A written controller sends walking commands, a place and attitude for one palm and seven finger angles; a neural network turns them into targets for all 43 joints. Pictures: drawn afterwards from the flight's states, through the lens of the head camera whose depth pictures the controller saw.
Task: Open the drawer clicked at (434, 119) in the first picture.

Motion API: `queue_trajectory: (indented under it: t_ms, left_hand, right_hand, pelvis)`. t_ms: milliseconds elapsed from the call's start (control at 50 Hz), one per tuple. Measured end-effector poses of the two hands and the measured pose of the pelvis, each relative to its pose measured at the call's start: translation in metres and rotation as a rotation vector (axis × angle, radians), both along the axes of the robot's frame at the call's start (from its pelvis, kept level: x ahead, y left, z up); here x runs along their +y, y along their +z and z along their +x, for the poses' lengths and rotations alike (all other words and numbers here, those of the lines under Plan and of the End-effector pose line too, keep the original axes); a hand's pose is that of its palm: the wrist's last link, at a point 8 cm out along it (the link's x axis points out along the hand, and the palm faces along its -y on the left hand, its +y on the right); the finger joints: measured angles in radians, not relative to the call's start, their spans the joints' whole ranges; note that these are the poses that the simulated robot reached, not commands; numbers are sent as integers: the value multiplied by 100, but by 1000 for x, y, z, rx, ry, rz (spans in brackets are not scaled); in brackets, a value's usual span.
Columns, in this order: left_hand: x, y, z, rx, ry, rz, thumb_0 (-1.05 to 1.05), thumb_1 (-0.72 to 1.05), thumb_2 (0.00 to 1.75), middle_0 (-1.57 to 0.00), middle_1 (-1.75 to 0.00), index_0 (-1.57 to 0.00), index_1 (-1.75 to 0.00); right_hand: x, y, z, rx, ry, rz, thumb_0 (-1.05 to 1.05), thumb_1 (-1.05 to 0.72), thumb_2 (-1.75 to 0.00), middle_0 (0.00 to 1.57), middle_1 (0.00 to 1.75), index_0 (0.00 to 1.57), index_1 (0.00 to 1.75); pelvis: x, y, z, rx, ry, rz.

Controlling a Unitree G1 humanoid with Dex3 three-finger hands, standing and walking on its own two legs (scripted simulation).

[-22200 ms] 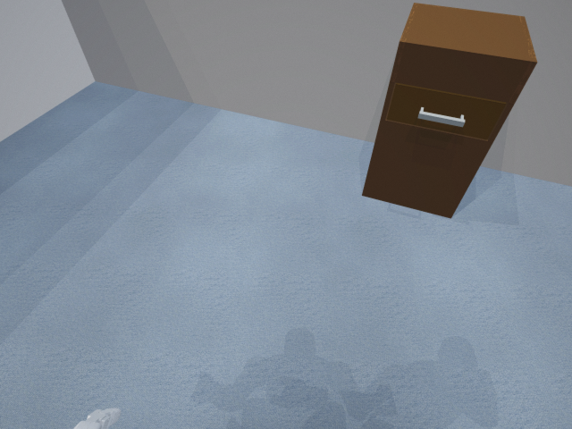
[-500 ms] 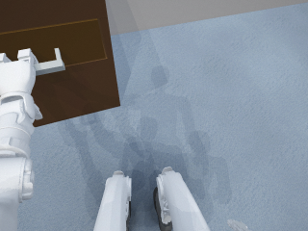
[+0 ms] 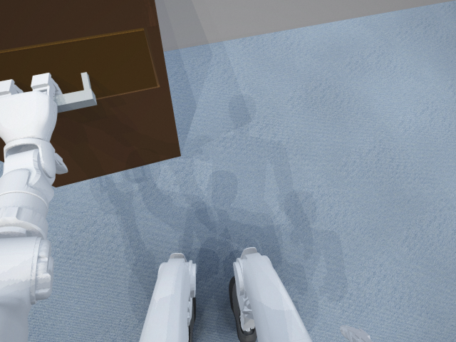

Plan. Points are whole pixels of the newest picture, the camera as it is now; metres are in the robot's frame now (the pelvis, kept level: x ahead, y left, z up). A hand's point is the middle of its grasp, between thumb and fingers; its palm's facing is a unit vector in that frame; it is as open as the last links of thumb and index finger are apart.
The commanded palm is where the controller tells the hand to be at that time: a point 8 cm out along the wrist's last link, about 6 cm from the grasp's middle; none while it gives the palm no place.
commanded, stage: close the thumb around the handle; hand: left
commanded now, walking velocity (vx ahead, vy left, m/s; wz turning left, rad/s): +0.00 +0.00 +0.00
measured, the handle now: (42, 96) +0.53 +0.32 -0.04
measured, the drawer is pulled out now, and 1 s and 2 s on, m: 0.00 0.01 0.07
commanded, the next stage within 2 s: pull the drawer open in 0.56 s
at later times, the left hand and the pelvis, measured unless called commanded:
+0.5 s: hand (43, 131) +0.47 +0.32 -0.07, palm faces -0.03 -0.03 -1.00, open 5.5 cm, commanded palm +0.47 +0.29 -0.02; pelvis +0.00 +0.00 +0.00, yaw +0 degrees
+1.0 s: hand (44, 137) +0.46 +0.31 -0.07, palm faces -0.04 -0.05 -1.00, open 5.6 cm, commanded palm +0.44 +0.28 -0.02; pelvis +0.00 +0.01 +0.01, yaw -1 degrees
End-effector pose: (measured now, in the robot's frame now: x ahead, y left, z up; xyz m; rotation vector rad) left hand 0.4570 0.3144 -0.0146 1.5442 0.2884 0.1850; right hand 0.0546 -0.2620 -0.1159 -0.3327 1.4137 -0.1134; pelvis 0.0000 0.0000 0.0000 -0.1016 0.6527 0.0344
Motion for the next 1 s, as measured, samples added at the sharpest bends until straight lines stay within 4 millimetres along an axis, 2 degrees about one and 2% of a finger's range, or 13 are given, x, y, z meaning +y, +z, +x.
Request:
queue_trajectory:
  t_ms: [120,420,500,820,1000]
  left_hand:
    - [0,0,-1,-12,-14,-1,0,-20,43,-32,-123,-34,-123]
    - [-1,2,-5,-34,-14,-9,0,58,76,-36,-132,-39,-132]
    - [0,3,-5,-32,-17,-7,0,73,83,-38,-133,-40,-133]
    - [-1,2,-7,-34,-15,-9,0,74,82,-35,-135,-38,-135]
    - [-3,3,-17,-21,-21,-24,0,75,79,-34,-135,-37,-135]
  right_hand:
    - [-1,0,2,-3,2,-5,0,-91,-90,21,30,20,30]
    - [3,0,1,-5,-2,6,0,-91,-90,21,30,20,30]
    - [4,1,-1,-9,-2,4,0,-91,-90,21,30,20,30]
    - [4,1,-10,8,-20,6,0,-91,-90,21,30,20,30]
    - [9,5,0,12,-24,23,0,-91,-90,21,30,20,30]
  pelvis:
    - [1,-1,1,-1,-1,-1]
    - [3,1,-2,-11,-2,-1]
    - [4,1,-3,-12,-2,-2]
    - [6,0,-5,-13,-5,-3]
    - [9,9,4,-16,-13,5]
